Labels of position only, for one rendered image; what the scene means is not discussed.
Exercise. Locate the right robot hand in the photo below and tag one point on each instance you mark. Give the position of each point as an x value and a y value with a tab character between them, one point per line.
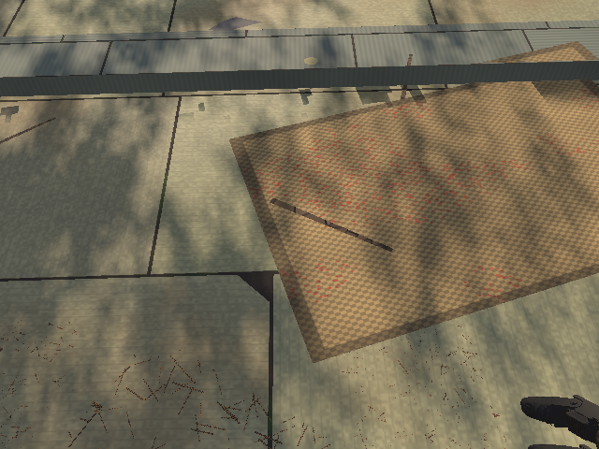
578	414

